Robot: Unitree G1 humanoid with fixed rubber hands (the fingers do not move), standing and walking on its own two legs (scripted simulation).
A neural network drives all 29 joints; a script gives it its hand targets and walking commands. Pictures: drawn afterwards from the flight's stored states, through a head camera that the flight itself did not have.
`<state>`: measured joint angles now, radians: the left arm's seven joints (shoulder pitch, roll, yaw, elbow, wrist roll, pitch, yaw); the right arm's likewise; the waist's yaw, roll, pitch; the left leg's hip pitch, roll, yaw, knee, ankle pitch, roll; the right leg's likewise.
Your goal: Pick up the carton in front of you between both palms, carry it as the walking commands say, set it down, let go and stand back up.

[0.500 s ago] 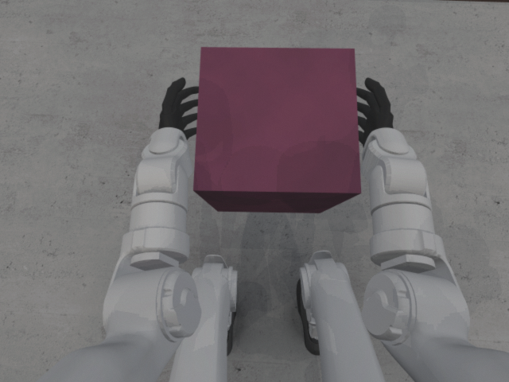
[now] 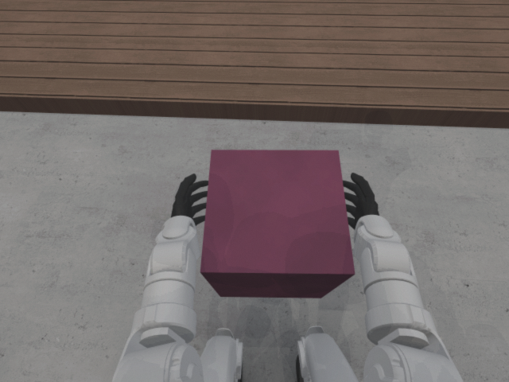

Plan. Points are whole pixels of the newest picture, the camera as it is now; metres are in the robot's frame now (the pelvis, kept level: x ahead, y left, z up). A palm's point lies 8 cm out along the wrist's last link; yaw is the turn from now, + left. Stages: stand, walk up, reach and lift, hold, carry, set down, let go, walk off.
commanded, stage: reach and lift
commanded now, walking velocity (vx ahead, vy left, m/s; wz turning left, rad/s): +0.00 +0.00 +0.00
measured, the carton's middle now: (272, 232) +0.38 -0.01 -0.09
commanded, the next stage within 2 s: hold in 1.52 s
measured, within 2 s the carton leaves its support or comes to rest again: neither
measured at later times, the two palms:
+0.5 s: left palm (148, 211) +0.33 +0.15 +0.12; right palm (401, 204) +0.33 -0.15 +0.12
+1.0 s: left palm (145, 207) +0.33 +0.15 +0.13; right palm (407, 201) +0.33 -0.15 +0.13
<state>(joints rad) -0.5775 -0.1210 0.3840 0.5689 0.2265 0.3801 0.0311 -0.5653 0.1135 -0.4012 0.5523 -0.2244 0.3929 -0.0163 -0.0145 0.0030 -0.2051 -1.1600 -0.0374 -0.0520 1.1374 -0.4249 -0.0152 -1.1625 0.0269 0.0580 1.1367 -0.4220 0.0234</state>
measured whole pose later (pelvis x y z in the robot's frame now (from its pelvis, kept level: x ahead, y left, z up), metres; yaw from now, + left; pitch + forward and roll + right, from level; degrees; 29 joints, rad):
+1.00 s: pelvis +0.03 +0.00 +0.10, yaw +0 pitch -5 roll +0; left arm -0.33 -0.17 0.31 0.35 0.30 0.61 -0.02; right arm -0.33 0.17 -0.31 0.35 -0.31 0.62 0.03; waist 0.00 0.00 0.04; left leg -0.16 -0.01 -0.06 0.45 -0.21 -0.01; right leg -0.16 0.01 0.06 0.45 -0.21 0.01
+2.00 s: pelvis +0.03 +0.00 +0.11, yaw +0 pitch -8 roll +0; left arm -0.29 -0.16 0.24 0.22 0.27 0.75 -0.02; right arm -0.29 0.16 -0.24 0.22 -0.27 0.76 0.02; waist 0.00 0.00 0.05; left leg -0.06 -0.01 -0.06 0.39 -0.19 -0.01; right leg -0.06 0.01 0.06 0.39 -0.18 0.01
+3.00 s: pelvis +0.04 +0.00 +0.11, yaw +0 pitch -3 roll +0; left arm -0.23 -0.15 0.20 0.17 0.25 0.78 0.00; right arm -0.23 0.15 -0.19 0.17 -0.24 0.79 0.00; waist 0.00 0.00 -0.05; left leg -0.17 -0.01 -0.06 0.46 -0.32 -0.01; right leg -0.17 0.01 0.06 0.46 -0.32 0.01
